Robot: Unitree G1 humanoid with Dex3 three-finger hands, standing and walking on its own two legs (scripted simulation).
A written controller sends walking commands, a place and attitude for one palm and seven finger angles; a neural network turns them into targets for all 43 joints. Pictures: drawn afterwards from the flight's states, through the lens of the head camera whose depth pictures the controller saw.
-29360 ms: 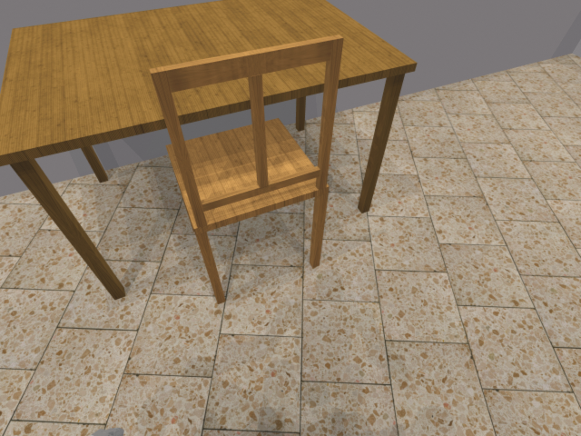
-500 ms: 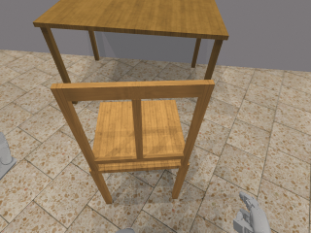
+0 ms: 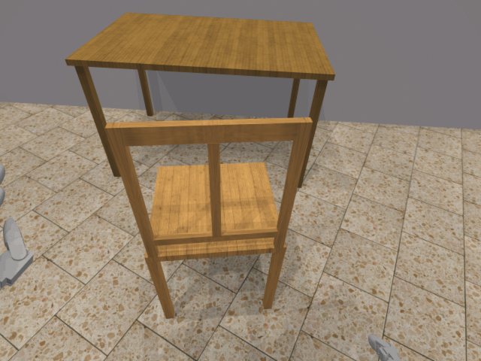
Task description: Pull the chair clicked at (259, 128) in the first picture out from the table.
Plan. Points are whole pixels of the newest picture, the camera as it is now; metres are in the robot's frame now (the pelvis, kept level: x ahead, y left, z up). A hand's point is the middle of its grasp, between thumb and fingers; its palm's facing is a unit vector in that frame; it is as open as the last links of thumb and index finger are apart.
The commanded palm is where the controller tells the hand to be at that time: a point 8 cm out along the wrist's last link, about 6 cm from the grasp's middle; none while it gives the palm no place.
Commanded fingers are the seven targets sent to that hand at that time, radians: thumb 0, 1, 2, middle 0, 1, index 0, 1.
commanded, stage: stop stepping back and stand still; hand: left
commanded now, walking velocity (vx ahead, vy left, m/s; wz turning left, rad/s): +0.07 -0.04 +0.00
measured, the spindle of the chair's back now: (215, 194) +0.53 +0.09 -0.05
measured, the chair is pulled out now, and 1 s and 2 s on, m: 0.61 0.61 0.61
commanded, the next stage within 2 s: let the arm hang, fingers relaxed in 0.36 s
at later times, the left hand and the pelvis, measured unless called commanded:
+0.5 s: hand (43, 279) +0.19 +0.27 +0.12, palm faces +0.40 -0.79 -0.47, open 7.4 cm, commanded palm none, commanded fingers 0.00 0.90 0.90 -0.20 -0.30 -0.20 -0.30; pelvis -0.01 +0.00 +0.00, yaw +1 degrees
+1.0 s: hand out of the picture -0.01 +0.20 -0.15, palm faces +0.04 -0.96 -0.26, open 7.2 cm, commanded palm none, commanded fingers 0.00 0.90 0.90 -0.20 -0.30 -0.20 -0.30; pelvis -0.02 +0.00 +0.01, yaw +2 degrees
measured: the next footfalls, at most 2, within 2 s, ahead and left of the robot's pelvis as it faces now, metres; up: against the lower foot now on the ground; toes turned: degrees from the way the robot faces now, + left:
none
